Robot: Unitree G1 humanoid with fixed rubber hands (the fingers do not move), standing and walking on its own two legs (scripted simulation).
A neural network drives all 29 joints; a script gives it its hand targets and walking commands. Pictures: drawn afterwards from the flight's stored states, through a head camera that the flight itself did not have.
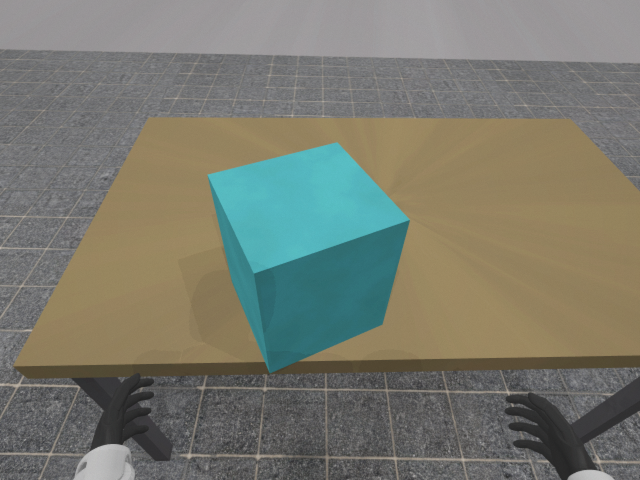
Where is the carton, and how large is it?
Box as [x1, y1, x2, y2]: [208, 142, 409, 372]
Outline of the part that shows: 337,142 208,174 208,179 231,279 269,372 274,371 382,324 409,219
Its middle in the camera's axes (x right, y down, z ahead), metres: -0.02 +0.02 +0.61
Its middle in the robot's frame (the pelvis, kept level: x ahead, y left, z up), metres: +0.45 +0.04 +0.01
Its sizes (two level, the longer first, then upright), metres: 0.210 0.200 0.250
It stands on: a table, 0.66 m high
